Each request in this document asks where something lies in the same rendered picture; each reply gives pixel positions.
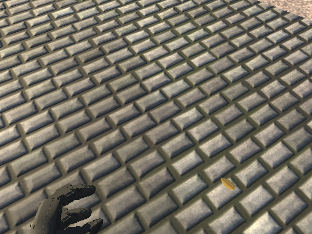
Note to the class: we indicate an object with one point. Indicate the robot left hand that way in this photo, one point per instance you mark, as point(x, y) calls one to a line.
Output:
point(51, 218)

